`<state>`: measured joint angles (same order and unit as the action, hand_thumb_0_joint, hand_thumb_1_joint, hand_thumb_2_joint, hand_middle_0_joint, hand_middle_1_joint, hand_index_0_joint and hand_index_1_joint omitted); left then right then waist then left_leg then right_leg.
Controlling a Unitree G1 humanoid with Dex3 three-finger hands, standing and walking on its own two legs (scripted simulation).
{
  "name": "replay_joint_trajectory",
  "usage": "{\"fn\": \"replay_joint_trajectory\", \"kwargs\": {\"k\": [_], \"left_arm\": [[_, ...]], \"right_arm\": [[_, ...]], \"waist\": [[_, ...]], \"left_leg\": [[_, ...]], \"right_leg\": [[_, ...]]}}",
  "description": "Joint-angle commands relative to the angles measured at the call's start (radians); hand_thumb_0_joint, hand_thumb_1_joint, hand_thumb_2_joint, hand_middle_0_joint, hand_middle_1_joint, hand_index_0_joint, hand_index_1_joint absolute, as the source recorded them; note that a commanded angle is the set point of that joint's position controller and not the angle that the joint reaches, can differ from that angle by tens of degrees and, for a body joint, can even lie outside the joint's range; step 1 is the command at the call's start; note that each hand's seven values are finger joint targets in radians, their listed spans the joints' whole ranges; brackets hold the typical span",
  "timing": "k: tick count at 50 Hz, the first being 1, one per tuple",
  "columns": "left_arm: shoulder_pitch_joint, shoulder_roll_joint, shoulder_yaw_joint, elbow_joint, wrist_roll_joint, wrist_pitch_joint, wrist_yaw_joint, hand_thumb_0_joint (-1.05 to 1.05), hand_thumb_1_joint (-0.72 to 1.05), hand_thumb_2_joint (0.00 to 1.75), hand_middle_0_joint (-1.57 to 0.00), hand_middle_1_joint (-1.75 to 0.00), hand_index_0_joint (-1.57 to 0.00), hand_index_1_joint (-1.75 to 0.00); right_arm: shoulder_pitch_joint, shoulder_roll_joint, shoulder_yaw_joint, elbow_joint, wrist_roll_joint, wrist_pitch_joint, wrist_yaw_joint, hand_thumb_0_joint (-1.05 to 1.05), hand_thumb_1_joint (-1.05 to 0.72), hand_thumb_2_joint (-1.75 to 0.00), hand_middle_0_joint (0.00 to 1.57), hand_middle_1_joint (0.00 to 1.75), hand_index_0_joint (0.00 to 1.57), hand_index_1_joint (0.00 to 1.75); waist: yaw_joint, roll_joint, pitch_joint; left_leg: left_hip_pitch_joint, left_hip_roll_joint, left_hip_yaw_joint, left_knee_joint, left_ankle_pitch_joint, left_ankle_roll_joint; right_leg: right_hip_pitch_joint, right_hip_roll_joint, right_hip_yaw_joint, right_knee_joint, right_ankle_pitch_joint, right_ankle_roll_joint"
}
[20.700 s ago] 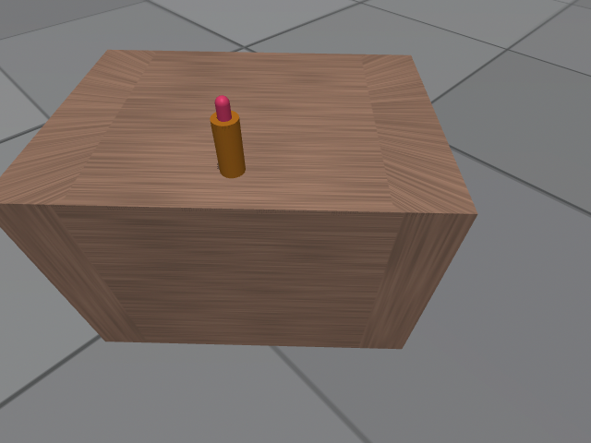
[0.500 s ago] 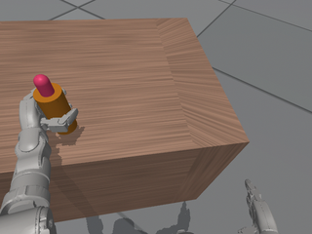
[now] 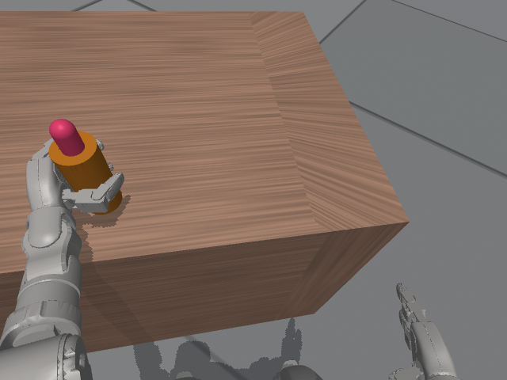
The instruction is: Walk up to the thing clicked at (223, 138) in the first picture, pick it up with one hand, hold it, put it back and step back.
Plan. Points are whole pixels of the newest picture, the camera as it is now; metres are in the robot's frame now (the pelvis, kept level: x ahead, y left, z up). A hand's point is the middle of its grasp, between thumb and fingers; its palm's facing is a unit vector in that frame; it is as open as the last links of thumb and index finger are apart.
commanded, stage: loosen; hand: left
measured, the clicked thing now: (85, 167) +0.44 +0.22 +0.08
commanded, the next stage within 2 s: open in 0.12 s
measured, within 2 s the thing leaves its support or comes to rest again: neither
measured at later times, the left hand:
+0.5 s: hand (94, 172) +0.45 +0.21 +0.06, palm faces +0.20 -0.98 +0.00, open 12.7 cm
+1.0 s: hand (45, 140) +0.46 +0.25 +0.12, palm faces +0.26 -0.97 -0.02, open 17.3 cm
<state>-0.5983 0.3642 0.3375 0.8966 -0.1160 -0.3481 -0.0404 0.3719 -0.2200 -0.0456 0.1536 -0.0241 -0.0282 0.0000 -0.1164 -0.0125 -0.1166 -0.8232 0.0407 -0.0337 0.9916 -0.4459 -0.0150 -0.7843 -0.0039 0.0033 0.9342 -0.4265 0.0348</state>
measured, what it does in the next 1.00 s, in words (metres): stands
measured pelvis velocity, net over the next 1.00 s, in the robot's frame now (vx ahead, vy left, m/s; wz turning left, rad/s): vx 0.01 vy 0.00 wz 0.00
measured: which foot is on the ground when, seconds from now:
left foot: down 0.00-1.00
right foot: down 0.00-1.00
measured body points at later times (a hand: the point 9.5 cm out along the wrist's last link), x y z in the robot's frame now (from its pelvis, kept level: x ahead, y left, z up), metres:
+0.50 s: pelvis +0.00 -0.01 -0.01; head +0.09 +0.02 +0.43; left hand +0.43 +0.26 +0.06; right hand +0.15 -0.26 -0.03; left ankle +0.02 +0.12 -0.68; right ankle +0.01 -0.15 -0.68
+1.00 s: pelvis +0.01 +0.00 +0.01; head +0.08 +0.02 +0.45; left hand +0.44 +0.30 +0.12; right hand +0.16 -0.27 -0.01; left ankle +0.02 +0.12 -0.68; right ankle +0.01 -0.15 -0.68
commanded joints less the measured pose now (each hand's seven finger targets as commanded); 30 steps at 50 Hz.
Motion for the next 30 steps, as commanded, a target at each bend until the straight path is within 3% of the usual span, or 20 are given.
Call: {"fn": "replay_joint_trajectory", "kwargs": {"k": [1,3,4,5,7,9,11,13,15,16,17,19,20,23,24,27,30], "left_arm": [[-0.416,0.205,0.022,-0.21,0.003,-0.082,-0.002,0.0,0.28,1.25,-1.28,-1.38,-1.29,-1.39],[-0.43,0.219,0.033,-0.233,0.005,-0.086,-0.002,0.0,0.27,1.19,-1.34,-1.37,-1.36,-1.37],[-0.403,0.195,0.024,-0.184,0.0,-0.081,-0.005,0.0,0.19,1.11,-1.27,-1.29,-1.3,-1.29],[-0.432,0.24,0.052,-0.252,-0.004,-0.089,-0.004,0.0,0.11,1.03,-1.22,-1.21,-1.25,-1.21],[-0.419,0.206,0.043,-0.206,-0.017,-0.086,-0.01,0.0,0.0,0.87,-1.14,-1.11,-1.18,-1.08],[-0.422,0.223,0.058,-0.206,-0.022,-0.089,-0.011,0.0,-0.13,0.71,-1.07,-1.01,-1.1,-0.98],[-0.449,0.245,0.058,-0.236,-0.011,-0.096,-0.012,0.0,-0.23,0.55,-0.98,-0.89,-1.01,-0.86],[-0.426,0.197,0.027,-0.199,-0.009,-0.087,-0.018,0.0,-0.34,0.49,-0.82,-0.73,-0.85,-0.72],[-0.423,0.21,0.04,-0.2,-0.012,-0.083,-0.019,0.0,-0.42,0.37,-0.69,-0.6,-0.71,-0.59],[-0.439,0.226,0.046,-0.225,-0.011,-0.084,-0.018,0.0,-0.47,0.32,-0.64,-0.53,-0.66,-0.53],[-0.419,0.243,0.062,-0.194,-0.013,-0.082,-0.019,0.0,-0.48,0.31,-0.62,-0.51,-0.63,-0.51],[-0.41,0.223,0.051,-0.193,-0.01,-0.079,-0.021,0.0,-0.45,0.29,-0.57,-0.46,-0.57,-0.45],[-0.421,0.241,0.062,-0.219,-0.009,-0.08,-0.018,0.0,-0.46,0.28,-0.56,-0.43,-0.56,-0.43],[-0.388,0.225,0.056,-0.177,-0.011,-0.074,-0.02,0.0,-0.49,0.25,-0.48,-0.38,-0.49,-0.38],[-0.398,0.245,0.074,-0.228,-0.016,-0.08,-0.017,0.0,-0.5,0.22,-0.45,-0.34,-0.45,-0.34],[-0.371,0.222,0.056,-0.195,-0.015,-0.072,-0.026,0.0,-0.54,0.14,-0.34,-0.24,-0.34,-0.24],[-0.382,0.227,0.051,-0.234,-0.017,-0.071,-0.032,0.0,-0.57,0.08,-0.27,-0.16,-0.27,-0.16]], "right_arm": [[0.022,-0.145,-0.076,-0.187,-0.004,-0.037,-0.003,0.0,0.53,-0.06,0.05,0.05,0.05,0.05],[0.021,-0.136,-0.067,-0.194,-0.004,-0.034,0.001,0.0,0.53,-0.05,0.05,0.05,0.05,0.05],[0.03,-0.147,-0.076,-0.207,-0.004,-0.031,0.002,0.0,0.52,-0.04,0.05,0.05,0.05,0.05],[0.038,-0.158,-0.086,-0.215,-0.001,-0.027,0.001,0.0,0.52,-0.04,0.05,0.05,0.05,0.05],[0.028,-0.167,-0.1,-0.243,0.001,-0.025,-0.002,0.0,0.52,-0.04,0.05,0.05,0.05,0.05],[0.048,-0.165,-0.097,-0.23,0.002,-0.026,-0.003,0.0,0.52,-0.04,0.05,0.05,0.05,0.05],[0.053,-0.151,-0.083,-0.233,0.001,-0.019,0.0,0.0,0.51,-0.04,0.05,0.05,0.05,0.05],[0.039,-0.144,-0.079,-0.259,0.003,-0.02,-0.002,0.0,0.52,-0.05,0.05,0.05,0.05,0.05],[0.045,-0.146,-0.072,-0.251,0.003,-0.02,-0.003,0.0,0.52,-0.05,0.05,0.05,0.05,0.05],[0.036,-0.132,-0.055,-0.244,0.004,-0.018,0.0,0.0,0.52,-0.05,0.05,0.05,0.05,0.05],[0.039,-0.152,-0.074,-0.245,0.002,-0.017,-0.001,0.0,0.52,-0.05,0.05,0.05,0.05,0.05],[0.036,-0.147,-0.068,-0.251,-0.001,-0.015,0.001,0.0,0.52,-0.05,0.05,0.05,0.05,0.05],[0.036,-0.149,-0.071,-0.248,0.0,-0.01,0.002,0.0,0.52,-0.05,0.05,0.05,0.05,0.05],[0.04,-0.161,-0.08,-0.272,0.002,-0.006,-0.003,0.0,0.53,-0.05,0.05,0.05,0.05,0.05],[0.033,-0.149,-0.073,-0.26,0.004,-0.004,-0.003,0.0,0.53,-0.05,0.05,0.05,0.05,0.05],[0.059,-0.156,-0.084,-0.271,0.005,0.002,-0.004,0.0,0.53,-0.05,0.05,0.05,0.05,0.05],[0.068,-0.15,-0.079,-0.257,0.008,0.005,-0.005,0.0,0.53,-0.05,0.05,0.05,0.05,0.05]], "waist": [[-0.019,0.106,-0.417],[-0.01,0.128,-0.419],[-0.02,0.111,-0.399],[-0.008,0.113,-0.422],[-0.018,0.084,-0.396],[-0.016,0.066,-0.374],[-0.01,0.104,-0.4],[-0.02,0.079,-0.397],[-0.015,0.093,-0.419],[0.002,0.108,-0.409],[0.001,0.116,-0.413],[0.003,0.141,-0.422],[0.006,0.134,-0.439],[-0.005,0.083,-0.407],[0.01,0.093,-0.41],[-0.01,0.067,-0.422],[-0.004,0.092,-0.43]], "left_leg": [[0.302,-0.008,0.012,-0.095,0.36,0.02],[0.294,-0.007,0.011,-0.096,0.359,0.015],[0.287,-0.008,0.011,-0.097,0.347,0.016],[0.291,-0.01,0.012,-0.099,0.33,0.017],[0.263,-0.016,0.02,-0.105,0.265,0.022],[0.237,-0.021,0.026,-0.112,0.215,0.026],[0.239,-0.022,0.025,-0.106,0.22,0.024],[0.257,-0.022,0.027,-0.103,0.227,0.026],[0.258,-0.02,0.025,-0.094,0.266,0.024],[0.242,-0.023,0.024,-0.099,0.253,0.023],[0.253,-0.02,0.023,-0.097,0.267,0.019],[0.267,-0.016,0.019,-0.093,0.292,0.013],[0.263,-0.015,0.017,-0.09,0.298,0.015],[0.225,-0.02,0.027,-0.097,0.257,0.023],[0.218,-0.022,0.028,-0.098,0.25,0.023],[0.227,-0.022,0.031,-0.082,0.302,0.03],[0.258,-0.024,0.033,-0.078,0.333,0.03]], "right_leg": [[0.116,0.027,-0.04,-0.078,0.319,-0.048],[0.11,0.026,-0.041,-0.068,0.31,-0.051],[0.103,0.026,-0.042,-0.07,0.3,-0.051],[0.114,0.025,-0.04,-0.072,0.29,-0.05],[0.118,0.025,-0.035,-0.081,0.256,-0.046],[0.125,0.025,-0.03,-0.087,0.232,-0.042],[0.111,0.021,-0.026,-0.08,0.227,-0.046],[0.11,0.023,-0.027,-0.082,0.236,-0.044],[0.117,0.022,-0.027,-0.071,0.263,-0.045],[0.118,0.022,-0.027,-0.069,0.247,-0.048],[0.115,0.023,-0.03,-0.068,0.248,-0.05],[0.102,0.023,-0.033,-0.061,0.251,-0.053],[0.113,0.023,-0.032,-0.058,0.26,-0.053],[0.14,0.022,-0.026,-0.073,0.253,-0.046],[0.151,0.021,-0.023,-0.071,0.251,-0.045],[0.155,0.022,-0.021,-0.068,0.31,-0.038],[0.151,0.022,-0.019,-0.064,0.331,-0.039]]}}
